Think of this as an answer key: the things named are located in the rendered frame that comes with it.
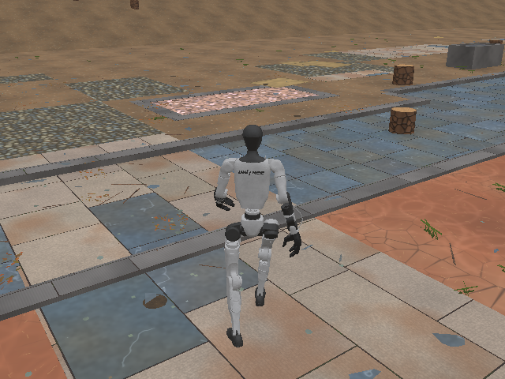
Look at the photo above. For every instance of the left robot forearm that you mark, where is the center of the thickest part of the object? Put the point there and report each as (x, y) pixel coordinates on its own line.
(218, 200)

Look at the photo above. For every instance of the robot left hand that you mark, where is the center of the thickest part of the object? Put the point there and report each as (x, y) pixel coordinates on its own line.
(227, 201)

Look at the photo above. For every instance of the right robot upper arm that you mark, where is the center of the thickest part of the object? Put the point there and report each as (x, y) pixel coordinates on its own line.
(280, 180)

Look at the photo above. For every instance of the right robot forearm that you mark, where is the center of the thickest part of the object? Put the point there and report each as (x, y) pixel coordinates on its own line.
(289, 216)

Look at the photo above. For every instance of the robot right hand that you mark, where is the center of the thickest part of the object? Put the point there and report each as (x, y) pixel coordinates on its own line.
(297, 243)

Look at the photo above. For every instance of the robot left foot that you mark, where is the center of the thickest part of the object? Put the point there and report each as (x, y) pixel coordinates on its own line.
(236, 340)

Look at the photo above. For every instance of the left robot upper arm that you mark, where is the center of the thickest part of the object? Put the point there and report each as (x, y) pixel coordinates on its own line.
(224, 176)

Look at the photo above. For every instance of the robot left thigh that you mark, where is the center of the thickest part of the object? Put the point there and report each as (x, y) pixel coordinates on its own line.
(232, 245)

